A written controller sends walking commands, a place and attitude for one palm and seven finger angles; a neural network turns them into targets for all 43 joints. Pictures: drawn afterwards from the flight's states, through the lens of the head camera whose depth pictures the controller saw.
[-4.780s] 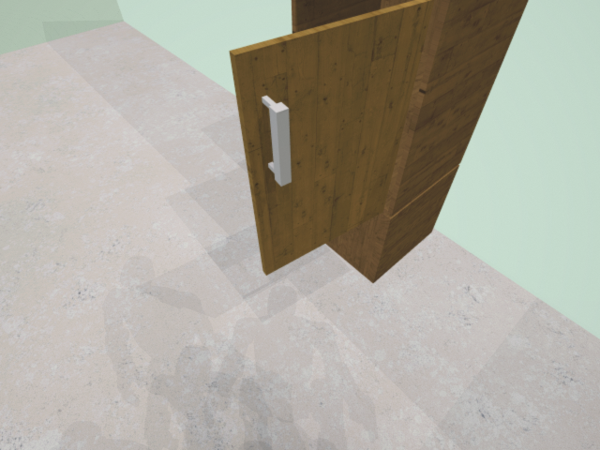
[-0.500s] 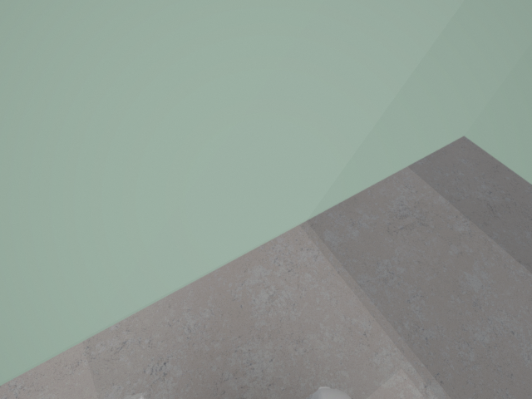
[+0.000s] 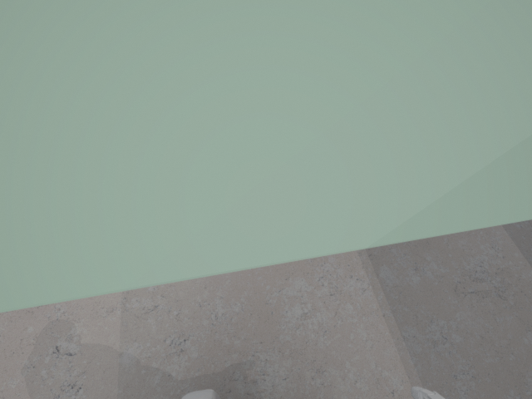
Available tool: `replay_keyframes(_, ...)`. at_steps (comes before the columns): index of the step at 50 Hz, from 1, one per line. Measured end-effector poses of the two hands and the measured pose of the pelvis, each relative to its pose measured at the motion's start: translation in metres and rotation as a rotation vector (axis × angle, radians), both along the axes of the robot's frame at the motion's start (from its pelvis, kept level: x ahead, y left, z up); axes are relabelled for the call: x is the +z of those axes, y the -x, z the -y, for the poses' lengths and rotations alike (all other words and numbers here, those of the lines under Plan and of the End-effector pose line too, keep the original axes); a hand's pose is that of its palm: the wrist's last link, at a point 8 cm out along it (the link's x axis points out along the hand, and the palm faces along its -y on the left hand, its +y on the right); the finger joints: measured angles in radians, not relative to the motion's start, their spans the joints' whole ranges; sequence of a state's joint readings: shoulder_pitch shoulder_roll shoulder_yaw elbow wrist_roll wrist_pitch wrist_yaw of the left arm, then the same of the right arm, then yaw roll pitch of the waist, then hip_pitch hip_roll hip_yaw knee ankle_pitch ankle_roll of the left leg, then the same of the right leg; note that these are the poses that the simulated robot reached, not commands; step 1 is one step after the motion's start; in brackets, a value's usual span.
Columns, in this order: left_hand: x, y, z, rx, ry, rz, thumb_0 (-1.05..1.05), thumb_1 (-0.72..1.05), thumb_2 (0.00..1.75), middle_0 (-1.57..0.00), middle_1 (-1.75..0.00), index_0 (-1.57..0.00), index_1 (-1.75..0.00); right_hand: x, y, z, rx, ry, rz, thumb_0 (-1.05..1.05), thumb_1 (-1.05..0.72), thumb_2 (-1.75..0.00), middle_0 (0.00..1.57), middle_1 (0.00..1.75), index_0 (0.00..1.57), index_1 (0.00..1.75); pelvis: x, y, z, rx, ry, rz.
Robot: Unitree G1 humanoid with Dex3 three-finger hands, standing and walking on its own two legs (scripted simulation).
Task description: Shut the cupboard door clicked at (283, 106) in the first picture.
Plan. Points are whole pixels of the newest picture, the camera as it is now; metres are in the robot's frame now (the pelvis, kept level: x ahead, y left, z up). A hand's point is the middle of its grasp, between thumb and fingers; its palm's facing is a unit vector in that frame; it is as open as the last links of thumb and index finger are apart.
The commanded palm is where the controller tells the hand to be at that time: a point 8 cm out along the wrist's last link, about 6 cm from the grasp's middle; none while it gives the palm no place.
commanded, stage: turn to face it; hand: left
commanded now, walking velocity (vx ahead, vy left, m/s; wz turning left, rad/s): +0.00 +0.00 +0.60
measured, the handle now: out of the picture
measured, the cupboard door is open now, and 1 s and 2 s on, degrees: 82 82 82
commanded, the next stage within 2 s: none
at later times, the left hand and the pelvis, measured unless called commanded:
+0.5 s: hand out of the picture +0.07 +0.16 -0.13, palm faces +0.26 -0.92 -0.28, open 7.4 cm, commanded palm none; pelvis +0.03 -0.06 +0.02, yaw +17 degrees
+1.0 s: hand out of the picture -0.01 +0.19 -0.15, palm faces +0.57 -0.78 -0.25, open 7.4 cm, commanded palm none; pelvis +0.04 -0.04 +0.02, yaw +34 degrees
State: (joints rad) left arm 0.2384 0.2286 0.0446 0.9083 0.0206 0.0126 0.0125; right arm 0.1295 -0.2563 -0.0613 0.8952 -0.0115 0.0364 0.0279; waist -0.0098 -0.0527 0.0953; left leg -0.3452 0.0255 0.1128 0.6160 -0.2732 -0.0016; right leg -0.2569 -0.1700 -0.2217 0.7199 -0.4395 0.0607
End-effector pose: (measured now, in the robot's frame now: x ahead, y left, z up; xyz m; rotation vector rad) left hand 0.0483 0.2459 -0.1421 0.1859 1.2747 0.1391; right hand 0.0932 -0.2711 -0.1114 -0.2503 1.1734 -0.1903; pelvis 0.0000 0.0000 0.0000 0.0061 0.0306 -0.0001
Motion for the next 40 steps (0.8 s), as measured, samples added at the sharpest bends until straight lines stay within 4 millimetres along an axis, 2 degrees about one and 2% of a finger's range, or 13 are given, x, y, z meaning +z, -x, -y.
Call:
replay_keyframes(4,-0.003,0.011,-0.017,0.062,-0.027,-0.051,0.00,0.91,0.90,-0.20,-0.30,-0.20,-0.30,0.008,-0.027,-0.013,0.061,0.011,0.043,0.00,-0.91,-0.90,0.20,0.30,0.20,0.30,0.002,-0.005,0.000,0.032,0.002,0.001)
replay_keyframes(8,0.011,0.001,-0.019,0.100,-0.037,-0.012,0.01,0.91,0.90,-0.19,-0.30,-0.20,-0.30,0.012,-0.036,-0.018,0.098,0.006,0.030,0.00,-0.91,-0.90,0.21,0.30,0.20,0.30,0.011,-0.010,0.004,0.071,0.014,0.005)
replay_keyframes(13,0.027,-0.018,-0.008,0.130,-0.052,0.070,0.00,0.91,0.90,-0.19,-0.30,-0.20,-0.30,0.005,-0.038,-0.014,0.134,-0.028,-0.017,0.00,-0.91,-0.90,0.21,0.30,0.21,0.30,0.016,-0.015,0.017,0.127,0.019,0.012)
replay_keyframes(16,0.034,-0.027,0.005,0.148,-0.068,0.113,0.00,0.91,0.90,-0.19,-0.30,-0.20,-0.30,-0.005,-0.040,-0.004,0.148,-0.053,-0.045,0.00,-0.91,-0.90,0.21,0.30,0.21,0.30,0.013,-0.020,0.031,0.166,0.014,0.014)
replay_keyframes(19,0.035,-0.028,0.019,0.166,-0.100,0.153,0.00,0.91,0.90,-0.20,-0.30,-0.20,-0.30,-0.020,-0.048,0.010,0.159,-0.077,-0.062,0.01,-0.90,-0.90,0.21,0.30,0.21,0.30,0.005,-0.025,0.047,0.201,-0.008,0.011)
replay_keyframes(24,0.044,-0.005,0.043,0.231,-0.093,0.119,0.00,0.91,0.90,-0.20,-0.30,-0.20,-0.30,-0.017,-0.067,0.021,0.208,-0.082,-0.095,0.01,-0.91,-0.90,0.21,0.30,0.20,0.30,0.014,-0.029,0.058,0.280,-0.025,0.019)
replay_keyframes(29,0.040,0.020,0.061,0.309,-0.051,0.074,0.00,0.91,0.90,-0.20,-0.30,-0.20,-0.30,-0.005,-0.090,0.016,0.276,-0.069,-0.105,0.01,-0.91,-0.90,0.20,0.30,0.20,0.30,0.021,-0.035,0.062,0.352,-0.037,0.011)
replay_keyframes(34,0.026,0.055,0.060,0.409,-0.024,0.043,0.00,0.91,0.90,-0.20,-0.30,-0.20,-0.30,0.000,-0.121,-0.010,0.390,-0.044,-0.083,0.01,-0.91,-0.90,0.20,0.30,0.20,0.30,0.017,-0.035,0.055,0.424,-0.028,0.011)
replay_keyframes(38,0.004,0.089,0.046,0.495,-0.003,0.007,0.00,0.91,0.90,-0.20,-0.30,-0.20,-0.30,0.000,-0.148,-0.043,0.485,-0.022,-0.010,0.01,-0.91,-0.90,0.20,0.30,0.20,0.30,0.003,-0.032,0.040,0.484,-0.006,0.014)
replay_keyframes(40,-0.001,0.102,0.039,0.529,-0.006,-0.024,0.00,0.91,0.90,-0.20,-0.30,-0.20,-0.30,0.003,-0.154,-0.056,0.521,-0.016,0.018,0.01,-0.91,-0.90,0.20,0.30,0.20,0.30,0.001,-0.031,0.037,0.501,-0.006,0.016)
